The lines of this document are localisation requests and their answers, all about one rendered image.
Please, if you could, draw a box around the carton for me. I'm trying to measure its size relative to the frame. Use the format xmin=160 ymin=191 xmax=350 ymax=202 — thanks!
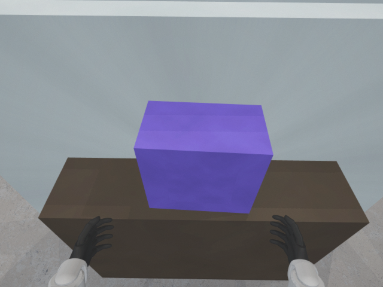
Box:
xmin=134 ymin=101 xmax=273 ymax=213

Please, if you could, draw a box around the pedestal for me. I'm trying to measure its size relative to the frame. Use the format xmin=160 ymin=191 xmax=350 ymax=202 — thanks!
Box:
xmin=38 ymin=157 xmax=370 ymax=280

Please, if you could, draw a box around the robot right hand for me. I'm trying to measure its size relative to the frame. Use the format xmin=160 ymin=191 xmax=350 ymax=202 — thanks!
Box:
xmin=270 ymin=215 xmax=309 ymax=264

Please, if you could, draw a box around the robot left hand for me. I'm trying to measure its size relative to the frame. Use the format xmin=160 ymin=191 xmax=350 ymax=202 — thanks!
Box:
xmin=69 ymin=216 xmax=114 ymax=267

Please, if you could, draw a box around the left robot forearm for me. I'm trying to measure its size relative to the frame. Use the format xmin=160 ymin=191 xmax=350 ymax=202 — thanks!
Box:
xmin=48 ymin=258 xmax=88 ymax=287

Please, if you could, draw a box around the right robot forearm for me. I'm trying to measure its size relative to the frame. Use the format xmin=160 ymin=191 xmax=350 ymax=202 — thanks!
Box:
xmin=287 ymin=259 xmax=325 ymax=287

